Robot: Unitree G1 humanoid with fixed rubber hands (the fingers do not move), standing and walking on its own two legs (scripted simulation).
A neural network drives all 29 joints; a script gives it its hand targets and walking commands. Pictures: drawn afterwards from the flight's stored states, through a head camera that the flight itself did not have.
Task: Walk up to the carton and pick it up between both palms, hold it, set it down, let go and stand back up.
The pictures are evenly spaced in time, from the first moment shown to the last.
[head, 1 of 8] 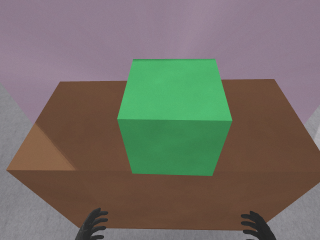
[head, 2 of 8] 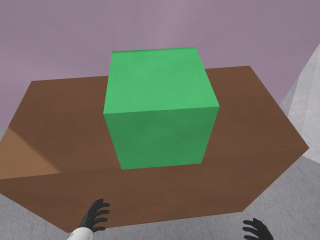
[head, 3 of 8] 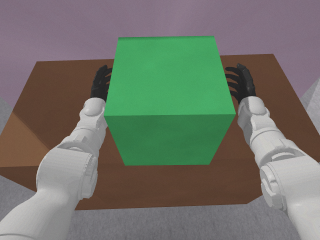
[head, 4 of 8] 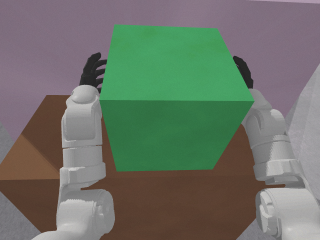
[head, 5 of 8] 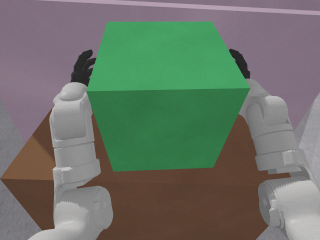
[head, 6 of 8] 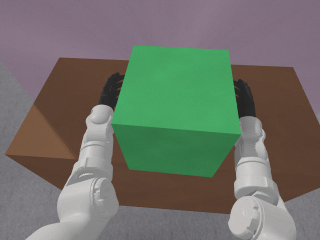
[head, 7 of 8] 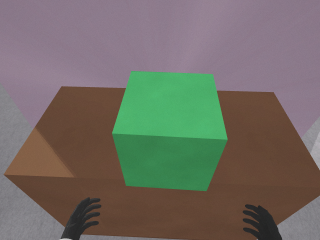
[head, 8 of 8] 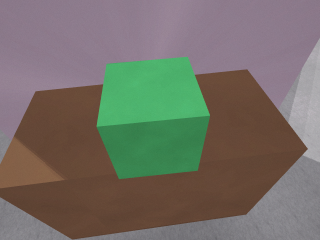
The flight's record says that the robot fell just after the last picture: no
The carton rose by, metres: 0.21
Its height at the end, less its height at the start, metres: +0.00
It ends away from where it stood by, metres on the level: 0.02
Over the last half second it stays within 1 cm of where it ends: yes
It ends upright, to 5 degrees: yes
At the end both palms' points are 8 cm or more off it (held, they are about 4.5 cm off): yes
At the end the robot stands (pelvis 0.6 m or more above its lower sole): yes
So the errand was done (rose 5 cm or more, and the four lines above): yes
